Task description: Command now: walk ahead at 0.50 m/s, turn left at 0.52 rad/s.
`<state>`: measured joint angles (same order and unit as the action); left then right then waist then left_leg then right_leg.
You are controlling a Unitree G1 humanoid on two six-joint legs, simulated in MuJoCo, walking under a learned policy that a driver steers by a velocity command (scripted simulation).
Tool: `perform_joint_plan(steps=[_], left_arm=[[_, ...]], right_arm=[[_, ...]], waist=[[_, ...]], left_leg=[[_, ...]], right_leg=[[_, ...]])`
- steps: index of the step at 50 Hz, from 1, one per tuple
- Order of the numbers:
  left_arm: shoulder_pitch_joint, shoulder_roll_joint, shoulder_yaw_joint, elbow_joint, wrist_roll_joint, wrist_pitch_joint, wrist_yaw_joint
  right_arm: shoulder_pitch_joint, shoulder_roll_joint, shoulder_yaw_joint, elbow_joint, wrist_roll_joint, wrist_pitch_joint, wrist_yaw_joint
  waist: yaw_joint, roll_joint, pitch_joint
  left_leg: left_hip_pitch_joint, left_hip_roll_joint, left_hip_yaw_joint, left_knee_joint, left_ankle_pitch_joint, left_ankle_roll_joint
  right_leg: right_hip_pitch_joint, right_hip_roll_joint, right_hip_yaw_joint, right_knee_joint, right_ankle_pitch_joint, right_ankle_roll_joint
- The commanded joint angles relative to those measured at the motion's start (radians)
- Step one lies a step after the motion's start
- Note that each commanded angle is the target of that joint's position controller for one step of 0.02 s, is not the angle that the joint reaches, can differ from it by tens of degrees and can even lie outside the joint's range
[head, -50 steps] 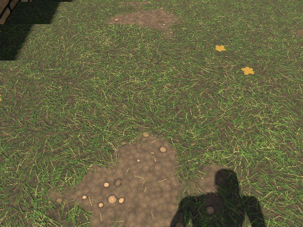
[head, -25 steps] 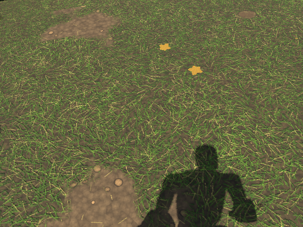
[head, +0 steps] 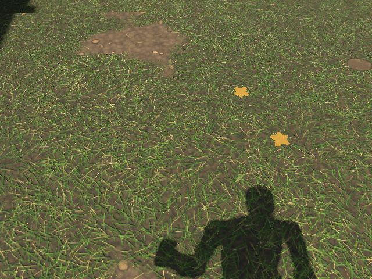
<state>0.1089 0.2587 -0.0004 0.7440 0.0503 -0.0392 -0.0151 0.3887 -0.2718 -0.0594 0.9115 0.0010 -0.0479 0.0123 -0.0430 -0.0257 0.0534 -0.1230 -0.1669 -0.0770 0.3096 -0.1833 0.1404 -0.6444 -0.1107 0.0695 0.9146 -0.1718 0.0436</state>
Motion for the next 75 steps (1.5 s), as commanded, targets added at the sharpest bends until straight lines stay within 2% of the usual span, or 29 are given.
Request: perform_joint_plan(steps=[1, 6, 10, 11, 12, 13, 14, 15, 16, 19, 26, 33, 36, 37, 38, 39, 41, 43, 48, 58, 61, 63, 64, 65, 66, 67, 69, 71, 75], left_arm=[[-0.088, 0.070, 0.011, -0.083, -0.007, -0.003, -0.004], [-0.206, 0.081, 0.004, -0.134, -0.018, -0.019, -0.006], [0.024, 0.152, 0.031, -0.076, -0.024, -0.041, 0.012], [0.158, 0.195, 0.047, -0.048, -0.013, -0.055, 0.027], [0.301, 0.272, 0.069, -0.048, 0.013, -0.056, 0.045], [0.257, 0.320, 0.084, -0.047, 0.008, -0.035, 0.042], [0.198, 0.215, 0.072, -0.054, -0.006, -0.024, 0.036], [0.147, 0.134, 0.054, -0.062, -0.015, -0.024, 0.031], [0.118, 0.106, 0.046, -0.059, -0.011, -0.026, 0.028], [0.160, 0.102, 0.047, -0.021, -0.023, -0.051, 0.024], [0.225, 0.110, 0.061, 0.032, -0.030, -0.066, 0.013], [0.347, 0.145, 0.064, 0.119, -0.032, -0.045, 0.012], [0.353, 0.168, 0.062, 0.154, -0.042, -0.027, 0.015], [0.347, 0.145, 0.052, 0.136, -0.050, -0.031, 0.013], [0.396, 0.014, 0.020, 0.071, -0.072, -0.036, -0.003], [0.367, 0.114, 0.054, 0.091, -0.057, -0.024, 0.014], [0.287, 0.096, 0.057, 0.080, -0.054, -0.023, 0.013], [0.316, 0.073, 0.063, 0.112, -0.029, 0.002, 0.005], [0.240, 0.028, 0.069, 0.093, -0.021, 0.038, -0.024], [-0.059, 0.006, 0.047, -0.034, -0.010, 0.037, -0.047], [-0.006, 0.031, 0.060, -0.036, -0.007, 0.038, -0.037], [0.200, 0.070, 0.086, 0.020, -0.006, 0.025, -0.023], [0.344, 0.147, 0.116, 0.060, 0.003, 0.018, -0.007], [0.305, 0.278, 0.145, 0.045, -0.008, 0.021, 0.006], [0.349, 0.274, 0.148, 0.032, -0.045, 0.031, 0.005], [0.298, 0.239, 0.138, 0.047, -0.046, 0.036, 0.016], [0.216, 0.141, 0.111, 0.047, -0.047, 0.028, 0.022], [0.178, 0.111, 0.097, 0.035, -0.052, 0.011, 0.022], [0.233, 0.151, 0.105, 0.039, -0.053, -0.013, 0.015]], right_arm=[[0.057, -0.154, -0.038, -0.049, 0.003, -0.009, -0.006], [0.113, -0.163, -0.044, -0.054, -0.016, 0.002, -0.018], [0.001, -0.197, -0.053, -0.095, -0.018, -0.006, -0.020], [-0.011, -0.178, -0.048, -0.101, -0.006, -0.016, -0.009], [0.018, -0.088, -0.024, -0.138, 0.020, -0.026, -0.007], [0.114, -0.070, -0.017, -0.163, 0.017, -0.019, -0.007], [0.084, -0.136, -0.025, -0.123, -0.017, 0.002, -0.017], [0.014, -0.137, -0.026, -0.126, -0.024, 0.006, -0.006], [-0.016, -0.116, -0.024, -0.133, -0.024, 0.010, 0.003], [-0.038, -0.092, -0.021, -0.147, -0.039, 0.039, 0.029], [-0.252, -0.057, -0.001, -0.238, -0.035, 0.047, 0.058], [-0.412, -0.033, 0.027, -0.286, -0.047, 0.030, 0.056], [-0.190, -0.067, 0.012, -0.208, -0.061, 0.002, 0.029], [-0.025, -0.122, -0.008, -0.155, -0.080, -0.009, 0.013], [0.074, -0.244, -0.037, -0.151, -0.095, -0.011, -0.005], [0.085, -0.244, -0.044, -0.150, -0.044, 0.001, -0.014], [-0.068, -0.123, -0.011, -0.141, -0.028, -0.007, -0.014], [-0.131, -0.048, 0.010, -0.132, -0.021, -0.023, -0.015], [-0.089, -0.058, 0.000, -0.095, -0.016, -0.063, -0.021], [0.039, -0.091, -0.009, -0.026, -0.022, -0.046, -0.039], [0.029, -0.132, -0.018, -0.022, -0.023, -0.029, -0.049], [0.007, -0.164, -0.026, -0.031, -0.023, -0.006, -0.047], [0.000, -0.148, -0.021, -0.052, -0.019, -0.004, -0.043], [0.040, -0.011, 0.006, -0.127, -0.015, -0.010, -0.023], [-0.079, -0.096, -0.008, -0.164, -0.021, -0.019, -0.021], [-0.141, -0.090, -0.004, -0.189, -0.010, -0.033, -0.019], [-0.119, -0.090, -0.004, -0.170, -0.017, -0.040, -0.023], [-0.077, -0.075, -0.003, -0.166, -0.042, 0.000, -0.017], [-0.163, -0.053, 0.003, -0.209, -0.044, 0.038, -0.008]], waist=[[-0.020, 0.075, -0.012], [-0.066, 0.097, -0.025], [0.066, 0.100, -0.103], [0.134, 0.039, -0.187], [0.168, -0.101, -0.342], [0.088, -0.284, -0.382], [0.066, -0.104, -0.239], [0.069, -0.009, -0.125], [0.054, -0.010, -0.075], [0.036, -0.086, -0.051], [0.053, -0.062, -0.007], [0.092, -0.065, 0.031], [-0.024, -0.051, -0.102], [-0.089, -0.011, -0.217], [-0.086, 0.229, -0.394], [-0.106, 0.164, -0.432], [-0.022, 0.101, -0.140], [0.039, 0.129, -0.041], [0.065, 0.105, 0.002], [0.005, 0.093, 0.064], [0.044, 0.114, 0.006], [0.139, 0.096, -0.122], [0.205, 0.014, -0.209], [0.117, -0.225, -0.271], [0.185, -0.075, -0.336], [0.155, -0.038, -0.190], [0.067, 0.050, -0.058], [0.016, 0.032, -0.065], [0.024, 0.011, -0.037]], left_leg=[[-0.028, 0.229, -0.215, -0.091, 0.322, 0.082], [0.108, 0.255, -0.277, 0.006, 0.446, 0.070], [0.031, 0.234, -0.308, 0.204, 0.560, 0.003], [-0.050, 0.173, -0.255, 0.400, 0.485, -0.022], [-0.227, 0.099, -0.144, 0.686, 0.131, -0.051], [-0.455, 0.009, -0.054, 0.850, -0.405, -0.062], [-0.526, 0.112, -0.052, 0.933, -0.313, -0.057], [-0.514, 0.140, -0.038, 0.911, -0.222, -0.064], [-0.494, 0.168, -0.025, 0.877, -0.176, -0.072], [-0.464, 0.197, 0.003, 0.853, -0.132, -0.091], [-0.591, 0.224, 0.049, 0.680, 0.083, -0.116], [-0.411, 0.175, 0.151, 0.305, 0.037, -0.056], [-0.089, 0.109, 0.184, 0.150, 0.022, -0.001], [0.188, 0.213, 0.082, 0.152, 0.026, 0.028], [0.552, 0.579, -0.369, 0.134, 0.042, 0.134], [0.475, 0.635, -0.521, 0.040, 0.129, 0.163], [0.201, 0.520, -0.216, -0.021, 0.149, 0.086], [0.025, 0.435, -0.066, -0.102, 0.130, 0.012], [-0.006, 0.418, 0.078, -0.184, 0.188, 0.016], [0.145, 0.440, 0.283, -0.104, 0.449, -0.003], [0.217, 0.449, 0.328, 0.081, 0.847, -0.023], [0.161, 0.435, 0.347, 0.423, 0.872, -0.042], [-0.025, 0.401, 0.352, 0.712, 0.599, -0.079], [-0.478, 0.193, 0.304, 1.088, -0.340, -0.148], [-0.598, 0.150, 0.066, 1.182, -0.341, -0.153], [-0.669, 0.212, 0.039, 1.155, -0.240, -0.141], [-0.567, 0.273, 0.042, 0.983, -0.149, -0.140], [-0.459, 0.285, 0.038, 0.899, -0.136, -0.163], [-0.497, 0.279, 0.068, 0.739, -0.030, -0.193]], right_leg=[[0.021, 0.045, -0.068, -0.135, 0.135, 0.020], [0.019, 0.095, -0.061, -0.280, 0.125, 0.000], [0.404, 0.148, -0.045, -0.445, 0.026, -0.059], [0.613, 0.069, 0.017, -0.488, 0.020, -0.096], [0.865, -0.203, 0.305, -0.521, -0.192, -0.158], [0.932, -0.355, 0.699, -0.627, -0.222, -0.253], [0.806, -0.318, 0.638, -0.619, -0.337, -0.251], [0.676, -0.259, 0.472, -0.643, -0.282, -0.229], [0.599, -0.209, 0.343, -0.673, -0.165, -0.206], [0.523, -0.148, 0.143, -0.708, 0.092, -0.187], [0.562, -0.125, -0.096, -0.761, 0.284, -0.194], [0.637, -0.150, -0.150, -0.720, 0.453, -0.187], [0.660, -0.113, -0.168, -0.401, 0.781, -0.167], [0.491, -0.076, -0.176, -0.184, 0.557, -0.149], [0.113, 0.064, -0.206, 0.194, -0.115, -0.098], [0.036, 0.133, -0.060, 0.363, -0.356, -0.100], [0.001, 0.043, -0.018, 0.303, -0.225, -0.111], [0.088, 0.013, -0.027, 0.221, -0.155, -0.100], [0.017, 0.004, -0.039, 0.189, -0.002, -0.079], [0.016, 0.046, -0.179, -0.220, 0.121, -0.133], [0.143, 0.132, -0.236, -0.257, -0.043, -0.193], [0.403, 0.205, -0.229, -0.339, -0.084, -0.246], [0.640, 0.119, -0.067, -0.423, -0.120, -0.293], [0.926, -0.192, 0.467, -0.495, -0.070, -0.438], [0.952, -0.235, 0.679, -0.614, -0.043, -0.481], [0.856, -0.222, 0.518, -0.626, 0.003, -0.453], [0.612, -0.123, 0.335, -0.644, 0.174, -0.366], [0.497, -0.055, 0.241, -0.667, 0.263, -0.339], [0.440, 0.002, 0.201, -0.705, 0.254, -0.328]])
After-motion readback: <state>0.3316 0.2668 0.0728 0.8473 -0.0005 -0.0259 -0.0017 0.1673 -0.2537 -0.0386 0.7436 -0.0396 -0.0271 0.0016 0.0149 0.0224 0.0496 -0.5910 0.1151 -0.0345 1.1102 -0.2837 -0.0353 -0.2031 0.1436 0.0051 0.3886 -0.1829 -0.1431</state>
